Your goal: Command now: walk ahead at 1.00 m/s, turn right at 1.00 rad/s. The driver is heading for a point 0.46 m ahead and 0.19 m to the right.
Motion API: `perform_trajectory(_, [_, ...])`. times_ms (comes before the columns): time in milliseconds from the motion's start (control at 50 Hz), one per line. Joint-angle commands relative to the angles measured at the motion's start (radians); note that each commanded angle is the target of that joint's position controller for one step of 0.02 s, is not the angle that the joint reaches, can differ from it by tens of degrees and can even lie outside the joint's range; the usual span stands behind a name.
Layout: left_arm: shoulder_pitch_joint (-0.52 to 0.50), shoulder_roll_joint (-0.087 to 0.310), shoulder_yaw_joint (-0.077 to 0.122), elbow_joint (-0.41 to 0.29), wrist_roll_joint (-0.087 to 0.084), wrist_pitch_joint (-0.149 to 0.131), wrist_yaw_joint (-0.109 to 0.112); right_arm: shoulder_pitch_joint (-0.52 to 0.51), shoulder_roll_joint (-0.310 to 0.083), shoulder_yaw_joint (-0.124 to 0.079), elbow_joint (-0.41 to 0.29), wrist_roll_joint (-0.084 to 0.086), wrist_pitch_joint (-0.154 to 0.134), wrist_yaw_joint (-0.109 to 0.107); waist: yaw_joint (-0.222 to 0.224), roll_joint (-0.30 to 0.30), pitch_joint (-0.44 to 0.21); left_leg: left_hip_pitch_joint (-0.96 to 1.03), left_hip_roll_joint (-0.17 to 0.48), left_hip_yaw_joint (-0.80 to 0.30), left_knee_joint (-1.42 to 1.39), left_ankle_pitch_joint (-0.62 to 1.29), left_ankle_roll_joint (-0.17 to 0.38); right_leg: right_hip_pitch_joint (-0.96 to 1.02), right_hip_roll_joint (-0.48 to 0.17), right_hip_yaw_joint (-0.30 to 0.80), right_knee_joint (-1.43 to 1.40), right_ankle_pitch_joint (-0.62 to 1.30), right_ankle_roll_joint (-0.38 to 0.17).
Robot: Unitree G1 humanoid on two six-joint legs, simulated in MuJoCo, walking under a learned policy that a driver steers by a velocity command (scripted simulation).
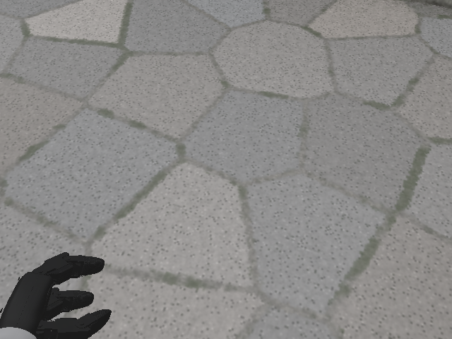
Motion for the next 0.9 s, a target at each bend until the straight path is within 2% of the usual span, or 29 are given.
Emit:
perform_trajectory(20, [-0.108, -0.040, -0.032, -0.110, -0.012, 0.002, -0.023, -0.064, -0.054, 0.013, -0.037, -0.004, -0.038, 0.005, 0.078, 0.093, 0.120, -0.115, 0.238, -0.031, -0.231, 0.600, 0.016, -0.010, -0.050, -0.047, -0.158, 0.110, -0.001])
perform_trajectory(60, [-0.179, -0.062, -0.044, -0.106, -0.012, -0.003, -0.037, -0.024, -0.063, 0.008, -0.004, 0.002, -0.034, 0.003, 0.060, 0.055, 0.166, -0.126, 0.206, 0.069, -0.255, 0.823, -0.013, 0.117, -0.006, -0.177, -0.343, 0.140, -0.033])
perform_trajectory(80, [-0.172, -0.057, -0.042, -0.086, -0.011, -0.002, -0.035, -0.002, -0.090, 0.002, 0.002, 0.007, -0.028, 0.000, 0.060, 0.070, 0.135, -0.093, 0.199, 0.088, -0.224, 1.023, -0.016, 0.207, 0.047, -0.228, -0.396, 0.135, -0.056])
perform_trajectory(120, [-0.024, -0.019, -0.021, -0.026, -0.019, 0.003, -0.018, 0.012, -0.157, -0.012, -0.004, 0.019, -0.012, -0.018, 0.140, 0.152, 0.026, -0.010, 0.235, 0.096, 0.007, 1.540, -0.025, 0.378, 0.139, -0.268, -0.397, 0.074, -0.090])
perform_trajectory(140, [0.134, 0.013, -0.004, 0.007, -0.009, -0.004, -0.009, -0.020, -0.207, -0.023, -0.020, 0.024, -0.001, -0.025, 0.236, 0.189, -0.036, -0.049, 0.280, 0.070, 0.218, 1.576, -0.023, 0.540, 0.149, -0.222, -0.455, 0.024, -0.117])
perform_trajectory(160, [0.377, 0.079, 0.031, 0.074, -0.009, -0.009, 0.013, -0.092, -0.216, -0.028, -0.048, 0.025, 0.009, -0.023, 0.348, 0.202, -0.133, -0.189, 0.304, 0.041, 0.500, 1.498, -0.010, 0.837, 0.150, -0.135, -0.514, 0.019, -0.165])
perform_trajectory(180, [0.478, 0.130, 0.071, 0.124, -0.030, -0.008, 0.048, -0.118, -0.182, -0.029, -0.055, 0.007, 0.019, -0.004, 0.356, 0.109, -0.170, -0.379, 0.196, 0.041, 0.856, 0.714, -0.003, 1.053, 0.097, -0.011, -0.600, 0.016, -0.189])
perform_trajectory(200, [0.407, 0.226, 0.098, 0.103, -0.035, 0.009, 0.070, -0.083, -0.047, 0.000, -0.122, -0.014, 0.022, 0.013, 0.208, -0.106, -0.197, -0.695, 0.059, 0.012, 1.266, -0.215, -0.026, 1.207, -0.103, 0.299, -0.497, 0.301, -0.260])
perform_trajectory(220, [0.449, 0.263, 0.110, 0.063, -0.016, 0.028, 0.077, -0.137, -0.097, 0.002, -0.233, 0.020, 0.004, 0.007, 0.231, -0.032, -0.406, -0.859, 0.033, -0.186, 1.371, -0.159, -0.031, 1.346, -0.214, 0.663, -0.736, 0.056, -0.405])
perform_trajectory(240, [0.447, 0.235, 0.110, 0.077, -0.023, 0.029, 0.088, -0.225, -0.113, 0.010, -0.254, 0.017, -0.013, 0.010, 0.224, 0.110, -0.312, -0.877, 0.081, -0.252, 1.263, -0.045, -0.030, 1.211, -0.214, 0.740, -0.915, -0.120, -0.358])
perform_trajectory(260, [0.392, 0.190, 0.100, 0.094, -0.024, 0.018, 0.093, -0.236, -0.111, 0.015, -0.249, 0.013, -0.018, 0.010, 0.162, 0.164, -0.119, -0.867, 0.119, -0.253, 1.131, -0.009, -0.028, 1.010, -0.190, 0.696, -0.992, -0.139, -0.322])
perform_trajectory(300, [0.305, 0.120, 0.072, 0.092, -0.020, -0.018, 0.105, -0.179, -0.090, 0.024, -0.215, -0.014, 0.017, 0.002, 0.046, 0.221, 0.019, -0.711, 0.171, -0.241, 1.016, -0.059, -0.064, 0.697, -0.154, 0.514, -0.966, 0.360, -0.298])
perform_trajectory(340, [0.280, 0.079, 0.048, 0.122, -0.035, -0.045, 0.097, -0.167, -0.069, 0.027, -0.212, -0.025, 0.051, 0.001, -0.004, 0.207, 0.037, -0.560, 0.192, -0.226, 0.812, -0.119, -0.085, 0.484, -0.090, 0.356, -0.963, 0.630, -0.257])
perform_trajectory(380, [0.286, 0.087, 0.052, 0.159, -0.028, -0.060, 0.090, -0.247, -0.012, 0.048, -0.236, -0.013, 0.047, 0.013, 0.019, 0.144, 0.032, -0.453, 0.156, -0.167, 0.580, 0.084, -0.054, 0.413, 0.023, 0.215, -0.935, 0.817, -0.187])
perform_trajectory(400, [0.234, 0.023, 0.050, 0.135, -0.132, -0.071, 0.112, -0.420, 0.035, 0.059, -0.293, 0.026, -0.008, -0.003, 0.069, 0.214, 0.032, -0.432, 0.132, -0.196, 0.448, 0.169, -0.076, 0.363, 0.023, 0.234, -0.924, 0.629, -0.172])
perform_trajectory(420, [0.277, 0.039, 0.048, 0.158, -0.136, -0.067, 0.127, -0.457, 0.057, 0.072, -0.302, 0.026, -0.033, 0.002, 0.095, 0.216, -0.004, -0.374, 0.086, -0.168, 0.308, 0.325, -0.077, 0.391, 0.054, 0.205, -0.910, 0.558, -0.158])
perform_trajectory(440, [0.351, 0.058, 0.056, 0.192, -0.111, -0.061, 0.132, -0.465, 0.058, 0.069, -0.301, 0.033, -0.048, 0.005, 0.124, 0.149, -0.042, -0.316, 0.032, -0.144, 0.224, 0.478, -0.069, 0.426, 0.058, 0.209, -0.900, 0.511, -0.145])
perform_trajectory(480, [0.430, 0.068, 0.062, 0.228, -0.086, -0.044, 0.132, -0.457, -0.012, 0.042, -0.307, 0.034, -0.054, 0.010, 0.136, 0.043, -0.065, -0.235, -0.022, -0.156, 0.144, 0.602, -0.036, 0.520, 0.054, 0.245, -0.836, 0.499, -0.095])
perform_trajectory(520, [0.393, 0.061, 0.061, 0.217, -0.073, -0.030, 0.130, -0.339, -0.067, 0.011, -0.288, 0.021, -0.049, 0.008, 0.023, -0.039, -0.113, -0.078, -0.040, -0.152, 0.080, 0.660, 0.002, 0.570, 0.059, 0.250, -0.647, 0.607, -0.014])
perform_trajectory(540, [0.326, 0.048, 0.055, 0.185, -0.057, -0.028, 0.126, -0.178, -0.106, -0.005, -0.247, 0.017, -0.046, 0.006, -0.073, -0.044, -0.191, 0.095, 0.040, -0.202, 0.101, 0.851, 0.036, 0.531, 0.085, 0.226, -0.423, 0.522, 0.045])
perform_trajectory(560, [0.411, -0.046, 0.028, 0.168, -0.027, -0.025, 0.114, -0.068, -0.146, 0.002, -0.213, -0.010, -0.043, 0.005, -0.049, 0.242, -0.369, 0.372, 0.361, -0.469, 0.242, 1.454, 0.192, 0.347, 0.216, 0.185, 0.075, -0.451, 0.132])
perform_trajectory(580, [0.597, -0.009, 0.022, 0.193, -0.075, -0.029, 0.095, -0.053, -0.129, 0.001, -0.208, -0.019, -0.039, 0.021, -0.002, 0.362, -0.618, 0.567, 0.563, -0.921, 0.195, 1.248, 0.368, 0.194, 0.237, 0.343, 0.314, -0.524, 0.141])
perform_trajectory(600, [0.523, 0.072, 0.036, 0.205, -0.083, -0.008, 0.094, -0.175, -0.118, -0.007, -0.258, 0.001, -0.023, 0.017, -0.031, 0.233, -0.576, 0.477, 0.522, -0.882, 0.126, 0.984, 0.356, 0.181, 0.158, 0.330, 0.348, -0.429, 0.160])
perform_trajectory(640, [0.317, 0.061, 0.038, 0.142, -0.065, 0.021, 0.109, -0.311, -0.035, 0.025, -0.249, 0.029, 0.002, 0.002, 0.031, 0.042, -0.254, 0.105, 0.373, -0.642, 0.045, 0.782, 0.270, 0.154, 0.080, 0.180, 0.239, -0.326, 0.173])
perform_trajectory(680, [0.316, 0.020, 0.033, 0.129, -0.060, 0.037, 0.111, -0.340, -0.018, 0.038, -0.217, 0.027, 0.011, 0.005, 0.099, 0.074, -0.131, -0.122, 0.282, -0.513, -0.020, 0.771, 0.240, 0.229, 0.032, 0.123, 0.113, -0.296, 0.164])
perform_trajectory(740, [0.319, -0.057, 0.009, 0.134, -0.054, 0.030, 0.122, -0.383, -0.012, 0.036, -0.181, 0.026, 0.007, 0.021, 0.132, 0.120, -0.145, -0.220, 0.216, -0.359, -0.041, 0.947, 0.233, 0.348, -0.009, 0.071, -0.216, -0.262, 0.178])
perform_trajectory(800, [0.273, -0.060, -0.001, 0.134, -0.052, 0.028, 0.127, -0.378, -0.050, 0.021, -0.145, 0.034, 0.022, 0.017, 0.121, 0.175, -0.217, -0.217, 0.218, -0.318, -0.039, 0.914, 0.234, 0.474, -0.024, 0.062, -0.425, -0.104, 0.183])
perform_trajectory(860, [0.206, -0.014, 0.014, 0.125, -0.053, 0.048, 0.125, -0.380, -0.057, 0.022, -0.133, 0.038, 0.042, 0.016, 0.098, 0.195, -0.176, -0.273, 0.227, -0.348, -0.085, 0.447, 0.218, 0.536, -0.031, 0.060, -0.545, -0.037, 0.160])
perform_trajectory(900, [0.170, -0.017, 0.018, 0.119, -0.045, 0.055, 0.122, -0.391, -0.047, 0.028, -0.125, 0.039, 0.054, 0.014, 0.098, 0.204, -0.107, -0.338, 0.213, -0.369, -0.099, 0.109, 0.188, 0.584, -0.026, 0.041, -0.673, -0.012, 0.126])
